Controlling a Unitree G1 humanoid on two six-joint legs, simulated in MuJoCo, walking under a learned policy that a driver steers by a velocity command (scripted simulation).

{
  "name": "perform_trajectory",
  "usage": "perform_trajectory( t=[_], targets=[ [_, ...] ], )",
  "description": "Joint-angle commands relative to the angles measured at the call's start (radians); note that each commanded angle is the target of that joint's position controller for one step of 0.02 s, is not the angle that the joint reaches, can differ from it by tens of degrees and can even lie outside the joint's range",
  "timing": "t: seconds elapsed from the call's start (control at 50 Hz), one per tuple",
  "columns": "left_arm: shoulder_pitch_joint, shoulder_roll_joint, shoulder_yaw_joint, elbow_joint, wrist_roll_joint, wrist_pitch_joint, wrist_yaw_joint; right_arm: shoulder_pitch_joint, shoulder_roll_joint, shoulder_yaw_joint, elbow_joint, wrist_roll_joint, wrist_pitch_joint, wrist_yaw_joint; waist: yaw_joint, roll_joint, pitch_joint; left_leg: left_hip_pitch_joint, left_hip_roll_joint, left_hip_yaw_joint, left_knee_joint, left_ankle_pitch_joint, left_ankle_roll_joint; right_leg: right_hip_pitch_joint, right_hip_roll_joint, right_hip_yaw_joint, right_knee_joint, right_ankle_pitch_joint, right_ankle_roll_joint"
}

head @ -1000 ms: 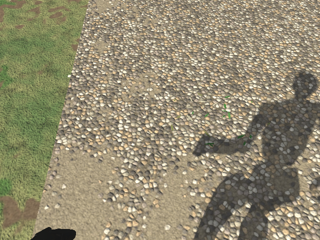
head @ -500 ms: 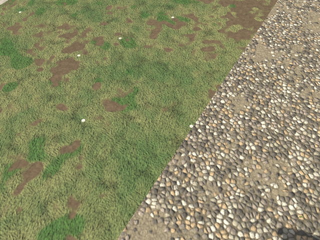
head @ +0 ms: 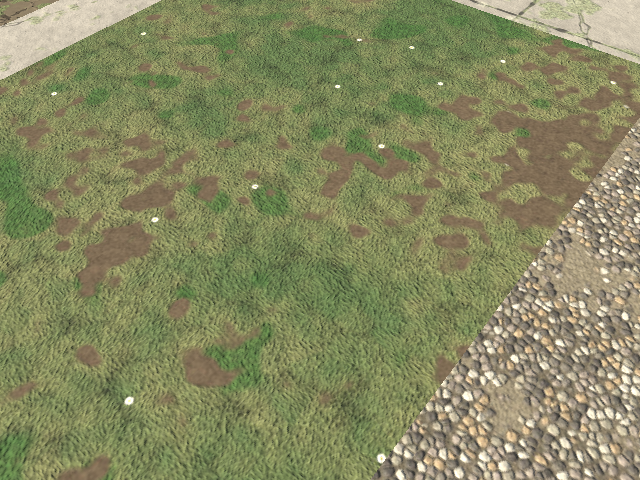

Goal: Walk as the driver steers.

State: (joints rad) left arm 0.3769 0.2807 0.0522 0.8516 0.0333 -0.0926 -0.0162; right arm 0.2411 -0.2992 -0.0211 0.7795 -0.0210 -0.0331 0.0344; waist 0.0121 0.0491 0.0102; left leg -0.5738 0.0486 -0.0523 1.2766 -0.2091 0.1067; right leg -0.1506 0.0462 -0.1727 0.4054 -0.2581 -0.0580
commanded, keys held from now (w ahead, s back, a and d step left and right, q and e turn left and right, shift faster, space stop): w+q+shift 1.00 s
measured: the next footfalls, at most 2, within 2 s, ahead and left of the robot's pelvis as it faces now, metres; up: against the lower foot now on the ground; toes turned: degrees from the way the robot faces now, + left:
left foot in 0.28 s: +0.45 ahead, +0.07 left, +0.00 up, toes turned +16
right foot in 0.68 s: +0.92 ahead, +0.06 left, +0.00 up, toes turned +38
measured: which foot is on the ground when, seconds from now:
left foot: up 0.00-0.26, down 0.28-0.68, up 0.70-1.00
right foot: down 0.00-0.24, up 0.26-0.66, down 0.68-1.00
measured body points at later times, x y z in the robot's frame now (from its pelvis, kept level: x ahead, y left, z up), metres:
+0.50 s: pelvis +0.47 +0.06 +0.00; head +0.50 +0.07 +0.45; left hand +0.61 +0.36 -0.06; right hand +0.56 -0.22 -0.13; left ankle +0.41 +0.05 -0.74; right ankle +0.65 -0.09 -0.66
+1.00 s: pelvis +0.90 +0.23 -0.01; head +0.91 +0.26 +0.44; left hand +0.62 +0.36 -0.13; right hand +1.25 +0.31 -0.04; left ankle +0.93 +0.41 -0.67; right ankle +0.89 +0.04 -0.74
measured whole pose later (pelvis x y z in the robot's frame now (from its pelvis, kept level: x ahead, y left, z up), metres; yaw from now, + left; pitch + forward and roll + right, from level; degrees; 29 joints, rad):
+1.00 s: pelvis +0.90 +0.23 -0.01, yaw +53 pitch +2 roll -3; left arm 0.52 0.32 0.06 0.90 0.03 -0.10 0.00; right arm -0.04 -0.33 -0.03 0.57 -0.03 0.00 0.09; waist 0.07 0.04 0.02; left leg -0.81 0.06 0.06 1.02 -0.07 0.13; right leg 0.11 -0.01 -0.26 0.25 -0.37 0.07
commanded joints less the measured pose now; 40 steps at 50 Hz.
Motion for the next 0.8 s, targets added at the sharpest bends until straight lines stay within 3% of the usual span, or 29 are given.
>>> perform_trajectory(
  t=[0.02, 0.06, 0.1, 0.14, 0.18, 0.2, 0.22, 0.24, 0.26, 0.28, 0.3, 0.32, 0.34, 0.36, 0.4, 0.42, 0.46, 0.5, 0.58, 0.62, 0.64, 0.66, 0.68, 0.7, 0.72, 0.74, 0.76, 0.78, 0.8],
  targets=[
    [-0.008, 0.064, 0.010, -0.022, -0.013, -0.042, -0.009, -0.064, -0.018, 0.001, -0.081, 0.000, 0.019, 0.019, -0.031, -0.101, 0.119, -0.142, 0.065, 0.004, -0.070, 0.118, -0.012, -0.063, -0.250, 0.130, -0.328, 0.127, -0.006],
    [0.004, 0.056, 0.006, -0.012, -0.013, -0.050, -0.012, -0.124, -0.009, 0.004, -0.100, 0.009, 0.014, 0.025, -0.025, -0.102, 0.137, -0.154, 0.047, 0.058, -0.187, 0.229, -0.003, -0.041, -0.203, 0.002, -0.324, 0.343, 0.021],
    [0.032, 0.059, 0.003, 0.005, -0.019, -0.053, -0.003, -0.208, -0.009, 0.007, -0.123, 0.007, 0.005, 0.035, -0.010, -0.078, 0.154, -0.138, 0.024, 0.143, -0.353, 0.295, 0.015, 0.015, -0.186, -0.077, -0.335, 0.529, 0.038],
    [0.056, 0.088, 0.003, 0.011, -0.020, -0.052, 0.014, -0.247, 0.010, 0.014, -0.136, 0.008, -0.001, 0.047, -0.010, -0.080, 0.142, -0.077, -0.008, 0.206, -0.492, 0.348, 0.044, 0.093, -0.206, -0.124, -0.319, 0.774, 0.064],
    [0.074, 0.134, 0.010, 0.011, -0.022, -0.037, 0.037, -0.229, -0.017, 0.007, -0.128, 0.002, -0.005, 0.047, -0.036, -0.118, 0.095, -0.005, -0.079, 0.275, -0.562, 0.321, 0.073, 0.221, -0.231, -0.140, -0.206, 1.179, 0.075],
    [0.066, 0.163, 0.018, 0.004, -0.020, -0.022, 0.051, -0.173, -0.039, -0.001, -0.109, 0.004, -0.005, 0.040, -0.073, -0.145, 0.048, 0.065, -0.113, 0.283, -0.579, 0.280, 0.083, 0.265, -0.246, -0.137, -0.120, 1.309, 0.075],
    [0.034, 0.190, 0.028, -0.009, -0.012, -0.002, 0.062, -0.052, -0.076, -0.017, -0.075, 0.009, -0.004, 0.032, -0.141, -0.169, -0.025, 0.193, -0.150, 0.282, -0.575, 0.226, 0.094, 0.278, -0.262, -0.127, 0.030, 1.414, 0.071],
    [-0.020, 0.216, 0.038, -0.029, -0.004, 0.018, 0.067, 0.143, -0.122, -0.041, -0.019, 0.011, -0.004, 0.023, -0.238, -0.181, -0.117, 0.394, -0.178, 0.254, -0.566, 0.170, 0.117, 0.231, -0.278, -0.108, 0.268, 1.453, 0.058],
    [-0.087, 0.228, 0.044, -0.052, 0.004, 0.034, 0.064, 0.363, -0.162, -0.072, 0.049, 0.012, -0.002, 0.004, -0.332, -0.159, -0.192, 0.633, -0.165, 0.161, -0.621, 0.093, 0.157, 0.096, -0.277, -0.079, 0.595, 1.298, 0.039],
    [-0.112, 0.156, 0.034, -0.053, 0.008, 0.033, 0.040, 0.339, -0.189, -0.097, 0.061, 0.024, 0.006, -0.022, -0.278, -0.020, -0.122, 0.727, -0.099, 0.029, -0.656, 0.000, 0.193, -0.140, -0.125, -0.062, 0.955, 0.387, 0.036],
    [-0.058, 0.036, 0.001, -0.159, 0.003, 0.016, 0.028, 0.218, -0.289, -0.116, 0.027, -0.004, 0.025, -0.025, -0.099, 0.206, -0.139, 0.918, 0.098, -0.438, -0.700, 0.108, 0.358, -0.569, 0.015, 0.034, 1.296, -0.268, 0.093],
    [-0.117, 0.058, -0.015, -0.224, -0.009, -0.014, 0.028, 0.227, -0.299, -0.128, -0.006, -0.007, 0.027, -0.027, -0.139, 0.073, -0.258, 0.992, 0.190, -0.725, -0.925, -0.130, 0.434, -0.716, -0.012, 0.234, 1.305, -0.224, 0.078],
    [-0.179, 0.091, -0.018, -0.226, -0.005, -0.035, 0.025, 0.211, -0.237, -0.120, 0.004, -0.004, 0.021, -0.035, -0.124, -0.080, -0.126, 0.859, 0.192, -0.728, -1.043, -0.214, 0.373, -0.738, -0.069, 0.263, 1.177, -0.148, 0.066],
    [-0.187, 0.097, -0.018, -0.220, -0.003, -0.038, 0.022, 0.181, -0.185, -0.106, 0.020, -0.002, 0.014, -0.038, -0.061, -0.146, -0.015, 0.683, 0.157, -0.644, -1.068, -0.161, 0.320, -0.681, -0.108, 0.257, 1.055, -0.106, 0.067],
    [-0.171, 0.091, -0.025, -0.213, 0.033, 0.001, 0.019, 0.126, -0.143, -0.086, 0.009, 0.009, -0.018, -0.047, 0.017, -0.163, 0.041, 0.447, 0.069, -0.490, -1.068, -0.007, 0.283, -0.551, -0.155, 0.258, 0.930, -0.120, 0.101],
    [-0.169, 0.084, -0.029, -0.213, 0.041, 0.024, 0.015, 0.114, -0.129, -0.077, 0.005, 0.014, -0.031, -0.046, 0.035, -0.156, 0.054, 0.357, 0.034, -0.435, -1.079, 0.010, 0.274, -0.508, -0.175, 0.247, 0.862, -0.135, 0.120],
    [-0.270, 0.068, -0.040, -0.263, 0.038, 0.042, 0.004, 0.111, -0.154, -0.081, -0.005, 0.016, -0.052, -0.040, 0.020, -0.123, 0.090, 0.222, -0.027, -0.358, -1.121, 0.066, 0.260, -0.449, -0.188, 0.201, 0.667, -0.066, 0.144],
    [-0.385, 0.042, -0.055, -0.310, 0.019, 0.040, -0.006, 0.126, -0.158, -0.086, -0.004, 0.015, -0.055, -0.033, -0.022, -0.080, 0.108, 0.170, -0.079, -0.305, -1.122, 0.167, 0.219, -0.379, -0.170, 0.174, 0.464, 0.144, 0.144],
    [-0.461, 0.059, -0.054, -0.343, -0.008, 0.031, -0.004, 0.192, -0.186, -0.104, 0.008, 0.026, -0.052, -0.019, -0.102, -0.006, 0.048, 0.329, -0.059, -0.325, -1.063, 0.395, 0.149, -0.277, -0.097, 0.163, 0.213, 0.353, 0.104],
    [-0.415, 0.095, -0.040, -0.336, -0.007, 0.024, 0.005, 0.179, -0.201, -0.111, 0.002, 0.024, -0.048, -0.028, -0.078, 0.004, 0.009, 0.419, -0.049, -0.346, -0.960, 0.536, 0.108, -0.181, -0.061, 0.180, 0.120, 0.303, 0.088],
    [-0.326, 0.138, -0.022, -0.311, -0.008, 0.021, 0.016, 0.166, -0.225, -0.115, -0.001, 0.018, -0.048, -0.030, -0.034, 0.001, -0.057, 0.461, -0.051, -0.347, -0.837, 0.676, 0.083, -0.078, -0.032, 0.182, 0.121, 0.227, 0.078],
    [-0.151, 0.181, 0.001, -0.272, -0.013, 0.015, 0.030, 0.120, -0.263, -0.122, -0.009, 0.012, -0.049, -0.027, 0.078, -0.005, -0.152, 0.433, -0.067, -0.330, -0.624, 0.721, 0.059, 0.109, -0.031, 0.179, 0.123, 0.151, 0.069],
    [0.080, 0.237, 0.028, -0.220, -0.004, 0.012, 0.050, 0.058, -0.231, -0.113, -0.028, 0.006, -0.060, -0.023, 0.201, -0.016, -0.260, 0.287, -0.105, -0.295, -0.348, 0.611, 0.039, 0.369, -0.112, 0.231, 0.177, 0.028, 0.052],
    [0.237, 0.306, 0.048, -0.189, 0.038, 0.008, 0.065, 0.052, -0.051, -0.066, -0.076, 0.015, -0.070, -0.028, 0.209, -0.271, -0.371, 0.033, -0.197, -0.202, 0.015, -0.150, 0.034, 0.602, -0.395, 0.563, 0.102, -0.348, 0.024],
    [0.095, 0.349, 0.061, -0.203, 0.039, 0.012, 0.048, 0.169, -0.038, -0.041, -0.133, 0.054, -0.065, -0.029, 0.055, -0.551, -0.458, -0.159, -0.200, -0.122, 0.181, -0.280, 0.024, 0.613, -0.558, 1.125, -0.142, -0.502, -0.066],
    [-0.047, 0.213, 0.044, -0.240, 0.032, 0.021, 0.041, 0.088, -0.113, -0.047, -0.087, 0.019, -0.043, -0.039, 0.060, -0.301, -0.270, -0.219, -0.101, -0.087, 0.202, -0.157, 0.028, 0.447, -0.491, 0.997, -0.164, -0.634, -0.071],
    [-0.090, 0.140, 0.026, -0.231, 0.024, 0.026, 0.037, 0.023, -0.128, -0.051, -0.089, 0.001, -0.032, -0.027, 0.058, -0.169, -0.149, -0.209, -0.058, -0.054, 0.148, -0.083, 0.017, 0.309, -0.439, 0.788, -0.143, -0.479, -0.063],
    [-0.082, 0.112, 0.020, -0.204, 0.029, 0.027, 0.034, -0.016, -0.120, -0.051, -0.091, -0.008, -0.021, -0.011, 0.051, -0.088, -0.089, -0.186, -0.027, -0.042, 0.114, -0.067, 0.009, 0.216, -0.399, 0.645, -0.143, -0.294, -0.050],
    [-0.040, 0.098, 0.013, -0.162, 0.025, 0.022, 0.036, -0.052, -0.091, -0.046, -0.117, -0.019, -0.009, 0.007, 0.040, -0.101, -0.046, -0.184, 0.001, -0.046, 0.096, -0.069, 0.006, 0.154, -0.373, 0.533, -0.150, -0.181, -0.043]
  ],
)
Velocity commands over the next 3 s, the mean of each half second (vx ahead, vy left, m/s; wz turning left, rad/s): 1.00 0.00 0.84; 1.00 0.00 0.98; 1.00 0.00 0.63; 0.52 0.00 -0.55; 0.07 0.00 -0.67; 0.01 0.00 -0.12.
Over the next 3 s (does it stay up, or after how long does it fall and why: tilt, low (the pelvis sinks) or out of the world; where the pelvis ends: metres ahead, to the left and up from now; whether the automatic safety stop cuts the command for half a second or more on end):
stays up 1.34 1.05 0.00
